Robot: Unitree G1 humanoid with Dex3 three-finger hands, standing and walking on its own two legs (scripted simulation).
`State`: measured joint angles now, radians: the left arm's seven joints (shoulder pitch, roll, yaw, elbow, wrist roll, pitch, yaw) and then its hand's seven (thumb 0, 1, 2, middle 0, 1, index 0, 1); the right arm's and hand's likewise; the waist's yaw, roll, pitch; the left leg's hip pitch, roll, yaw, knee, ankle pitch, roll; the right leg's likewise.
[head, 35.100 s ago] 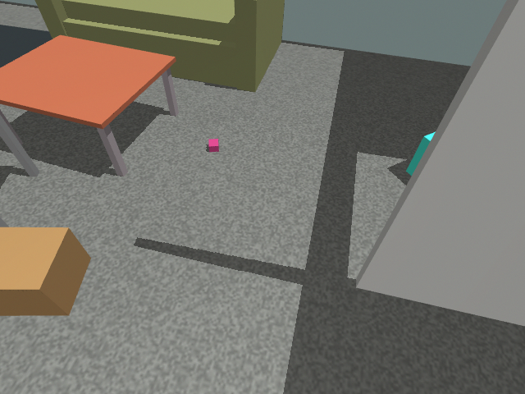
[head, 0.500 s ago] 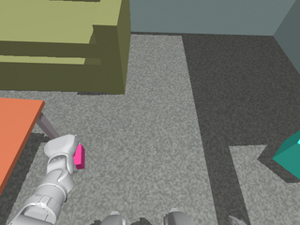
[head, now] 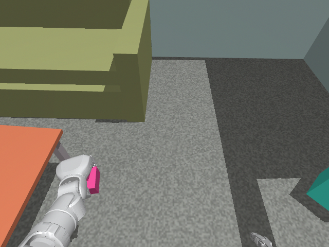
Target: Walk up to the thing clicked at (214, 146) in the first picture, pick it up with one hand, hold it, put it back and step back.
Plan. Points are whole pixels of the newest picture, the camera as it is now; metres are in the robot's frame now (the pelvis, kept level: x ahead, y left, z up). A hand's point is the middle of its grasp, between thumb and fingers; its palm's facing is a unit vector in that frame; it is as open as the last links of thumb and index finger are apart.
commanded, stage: hold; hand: left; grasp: from above
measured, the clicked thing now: (88, 180) +0.33 +0.22 -0.10
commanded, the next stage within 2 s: crouch in 1.74 s
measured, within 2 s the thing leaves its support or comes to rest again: neither
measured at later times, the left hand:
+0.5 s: hand (80, 180) +0.30 +0.22 -0.03, palm faces -0.38 -0.15 -0.91, open 9.1 cm
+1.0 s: hand (79, 182) +0.29 +0.21 -0.02, palm faces -0.38 -0.16 -0.91, open 9.1 cm
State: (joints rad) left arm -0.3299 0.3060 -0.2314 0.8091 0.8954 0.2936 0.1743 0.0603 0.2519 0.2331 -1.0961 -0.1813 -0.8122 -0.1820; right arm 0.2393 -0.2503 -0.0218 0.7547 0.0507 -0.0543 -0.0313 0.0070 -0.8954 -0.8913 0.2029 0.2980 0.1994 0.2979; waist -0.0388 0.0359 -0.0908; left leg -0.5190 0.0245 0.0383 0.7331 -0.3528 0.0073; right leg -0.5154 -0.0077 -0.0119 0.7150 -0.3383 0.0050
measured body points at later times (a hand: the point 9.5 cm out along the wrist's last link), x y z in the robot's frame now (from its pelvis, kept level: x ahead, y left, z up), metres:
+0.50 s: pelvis +0.00 +0.00 +0.01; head +0.02 -0.03 +0.46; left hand +0.32 +0.22 +0.02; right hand +0.13 -0.25 -0.11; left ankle +0.01 +0.11 -0.71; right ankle +0.01 -0.12 -0.71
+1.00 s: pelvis +0.00 -0.01 +0.02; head +0.01 -0.03 +0.47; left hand +0.31 +0.22 +0.03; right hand +0.15 -0.25 -0.09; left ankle +0.01 +0.11 -0.71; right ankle +0.01 -0.12 -0.71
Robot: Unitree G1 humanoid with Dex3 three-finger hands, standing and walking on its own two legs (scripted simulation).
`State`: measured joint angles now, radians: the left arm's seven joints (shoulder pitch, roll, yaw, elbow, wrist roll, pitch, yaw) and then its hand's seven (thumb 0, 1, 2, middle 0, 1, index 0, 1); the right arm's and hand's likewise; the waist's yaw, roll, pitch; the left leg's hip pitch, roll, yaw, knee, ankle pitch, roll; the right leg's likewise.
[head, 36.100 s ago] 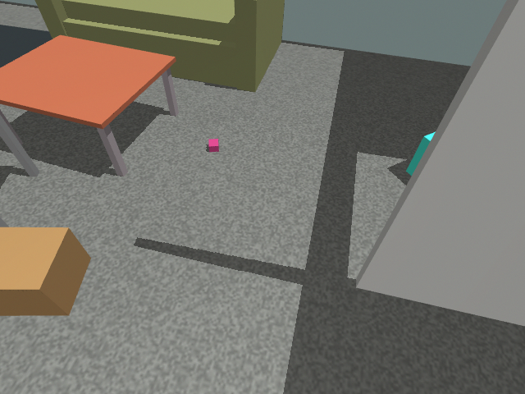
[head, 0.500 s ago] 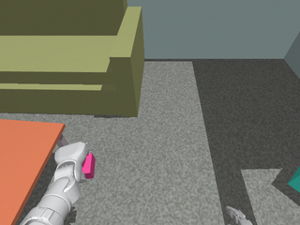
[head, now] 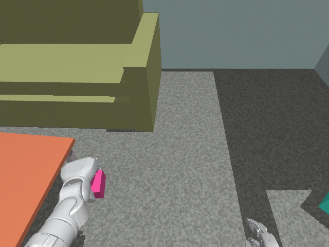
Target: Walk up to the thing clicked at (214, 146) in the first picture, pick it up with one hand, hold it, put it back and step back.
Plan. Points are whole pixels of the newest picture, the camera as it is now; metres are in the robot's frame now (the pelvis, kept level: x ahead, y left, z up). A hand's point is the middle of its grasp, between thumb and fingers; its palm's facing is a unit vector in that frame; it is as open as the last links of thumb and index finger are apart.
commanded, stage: hold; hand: left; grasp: from above
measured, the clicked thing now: (93, 184) +0.31 +0.22 -0.07
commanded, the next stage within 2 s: crouch in 0.74 s
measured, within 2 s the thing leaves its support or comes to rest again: neither
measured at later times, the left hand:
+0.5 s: hand (84, 183) +0.30 +0.23 -0.03, palm faces -0.40 -0.16 -0.90, open 9.1 cm
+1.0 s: hand (85, 185) +0.29 +0.23 -0.04, palm faces -0.42 -0.15 -0.90, open 9.0 cm
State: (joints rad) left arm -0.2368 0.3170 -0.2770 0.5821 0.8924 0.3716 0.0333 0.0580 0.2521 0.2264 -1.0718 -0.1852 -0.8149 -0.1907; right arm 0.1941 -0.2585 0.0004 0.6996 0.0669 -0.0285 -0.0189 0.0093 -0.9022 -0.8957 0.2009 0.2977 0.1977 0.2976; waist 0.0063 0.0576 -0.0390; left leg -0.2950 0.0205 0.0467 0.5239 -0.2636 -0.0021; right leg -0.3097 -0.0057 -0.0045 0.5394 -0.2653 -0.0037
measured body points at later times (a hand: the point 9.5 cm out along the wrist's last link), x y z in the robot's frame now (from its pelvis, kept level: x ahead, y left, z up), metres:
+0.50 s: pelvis +0.01 +0.00 +0.00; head +0.01 -0.02 +0.45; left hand +0.31 +0.24 +0.02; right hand +0.16 -0.24 -0.11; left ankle +0.01 +0.12 -0.73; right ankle +0.01 -0.12 -0.73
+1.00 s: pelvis +0.01 +0.00 +0.00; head +0.01 -0.02 +0.45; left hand +0.31 +0.23 +0.01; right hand +0.15 -0.24 -0.11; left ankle +0.01 +0.12 -0.73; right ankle +0.01 -0.12 -0.73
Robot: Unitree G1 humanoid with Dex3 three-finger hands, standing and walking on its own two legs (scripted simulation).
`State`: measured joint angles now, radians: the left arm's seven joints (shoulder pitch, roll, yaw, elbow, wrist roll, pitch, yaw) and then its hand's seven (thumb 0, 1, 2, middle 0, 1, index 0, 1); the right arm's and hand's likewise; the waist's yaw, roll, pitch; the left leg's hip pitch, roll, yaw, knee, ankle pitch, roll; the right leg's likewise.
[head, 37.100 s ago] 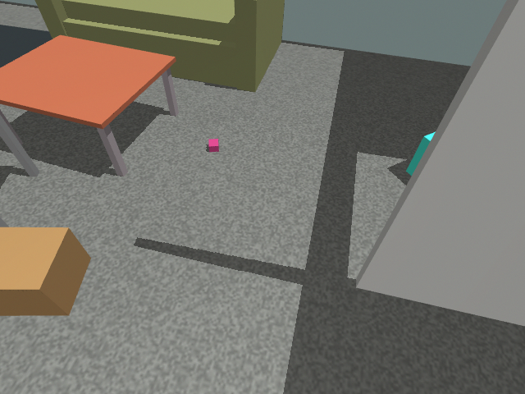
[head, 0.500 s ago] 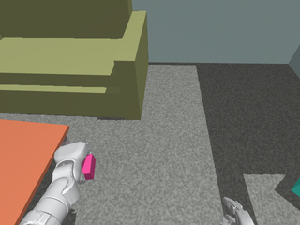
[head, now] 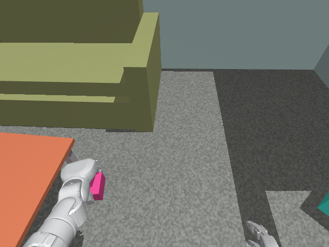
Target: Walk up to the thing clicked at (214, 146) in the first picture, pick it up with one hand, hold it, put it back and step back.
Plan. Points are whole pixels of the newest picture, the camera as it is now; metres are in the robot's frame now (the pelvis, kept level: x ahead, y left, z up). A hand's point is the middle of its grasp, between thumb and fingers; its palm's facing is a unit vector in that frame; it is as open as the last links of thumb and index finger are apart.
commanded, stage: crouch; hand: left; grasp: from above
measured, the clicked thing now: (92, 186) +0.31 +0.22 -0.08
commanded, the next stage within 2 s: lower in 1.86 s
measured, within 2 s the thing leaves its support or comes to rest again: neither
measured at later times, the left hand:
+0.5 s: hand (104, 200) +0.34 +0.24 -0.27, palm faces -0.37 -0.06 -0.93, open 9.0 cm
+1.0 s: hand (116, 211) +0.37 +0.25 -0.48, palm faces -0.41 -0.13 -0.90, open 9.0 cm
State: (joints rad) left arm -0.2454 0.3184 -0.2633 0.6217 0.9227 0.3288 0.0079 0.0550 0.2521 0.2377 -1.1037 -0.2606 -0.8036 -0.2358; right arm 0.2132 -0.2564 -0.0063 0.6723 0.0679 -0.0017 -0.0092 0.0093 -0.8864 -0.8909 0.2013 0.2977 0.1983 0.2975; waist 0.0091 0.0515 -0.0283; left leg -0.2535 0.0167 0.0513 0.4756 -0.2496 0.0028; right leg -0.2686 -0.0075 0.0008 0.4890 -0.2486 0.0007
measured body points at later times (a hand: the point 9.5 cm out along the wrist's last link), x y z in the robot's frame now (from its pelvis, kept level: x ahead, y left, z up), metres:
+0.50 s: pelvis -0.06 +0.01 -0.15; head +0.09 +0.02 +0.28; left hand +0.35 +0.24 -0.21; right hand +0.00 -0.28 -0.27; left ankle +0.00 +0.12 -0.74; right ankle +0.00 -0.12 -0.74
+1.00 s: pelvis -0.08 +0.01 -0.32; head +0.15 +0.03 +0.07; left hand +0.39 +0.25 -0.43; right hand -0.03 -0.26 -0.44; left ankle +0.00 +0.12 -0.74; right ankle +0.00 -0.12 -0.74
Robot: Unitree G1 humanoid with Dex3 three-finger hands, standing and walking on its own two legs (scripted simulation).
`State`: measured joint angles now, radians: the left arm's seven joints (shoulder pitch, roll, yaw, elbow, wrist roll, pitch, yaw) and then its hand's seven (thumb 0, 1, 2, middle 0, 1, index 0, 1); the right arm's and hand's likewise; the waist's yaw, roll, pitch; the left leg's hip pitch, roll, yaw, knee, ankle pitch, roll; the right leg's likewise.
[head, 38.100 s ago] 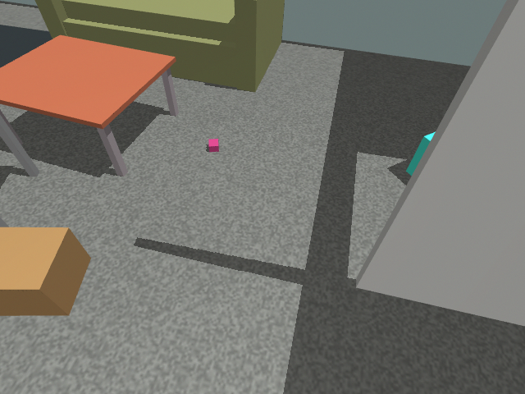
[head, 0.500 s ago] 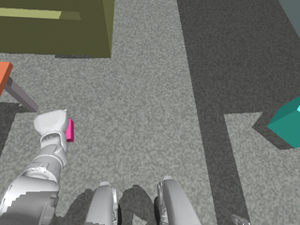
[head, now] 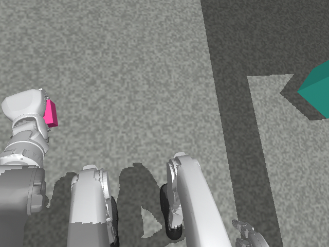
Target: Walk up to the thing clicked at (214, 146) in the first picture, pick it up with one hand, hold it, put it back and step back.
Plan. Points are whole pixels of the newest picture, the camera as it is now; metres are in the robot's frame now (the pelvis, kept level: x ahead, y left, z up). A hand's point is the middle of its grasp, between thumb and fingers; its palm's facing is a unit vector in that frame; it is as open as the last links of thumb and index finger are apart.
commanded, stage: crouch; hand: left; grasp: from above
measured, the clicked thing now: (43, 114) +0.47 +0.26 -0.20
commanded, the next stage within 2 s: lower in 0.86 s
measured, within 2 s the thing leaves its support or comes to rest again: neither
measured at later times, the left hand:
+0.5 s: hand (51, 118) +0.47 +0.25 -0.25, palm faces -0.40 -0.17 -0.90, open 9.0 cm
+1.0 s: hand (52, 118) +0.48 +0.26 -0.29, palm faces -0.39 -0.17 -0.91, open 9.0 cm
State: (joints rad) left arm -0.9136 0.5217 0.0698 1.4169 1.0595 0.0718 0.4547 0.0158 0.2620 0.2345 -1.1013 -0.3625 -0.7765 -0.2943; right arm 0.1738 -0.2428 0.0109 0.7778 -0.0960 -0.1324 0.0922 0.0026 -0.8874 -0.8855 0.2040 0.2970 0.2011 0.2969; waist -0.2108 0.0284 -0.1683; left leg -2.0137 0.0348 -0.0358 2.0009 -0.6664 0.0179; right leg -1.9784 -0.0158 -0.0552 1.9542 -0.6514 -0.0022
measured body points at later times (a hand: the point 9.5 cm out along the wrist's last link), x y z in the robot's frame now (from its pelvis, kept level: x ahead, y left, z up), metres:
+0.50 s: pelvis -0.01 -0.01 -0.08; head +0.24 +0.02 +0.29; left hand +0.49 +0.26 -0.20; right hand +0.01 -0.27 -0.20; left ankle +0.07 +0.11 -0.42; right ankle +0.08 -0.12 -0.42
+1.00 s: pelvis -0.01 +0.00 -0.12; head +0.25 +0.03 +0.25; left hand +0.50 +0.27 -0.24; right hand -0.01 -0.27 -0.22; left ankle +0.07 +0.11 -0.42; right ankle +0.08 -0.12 -0.42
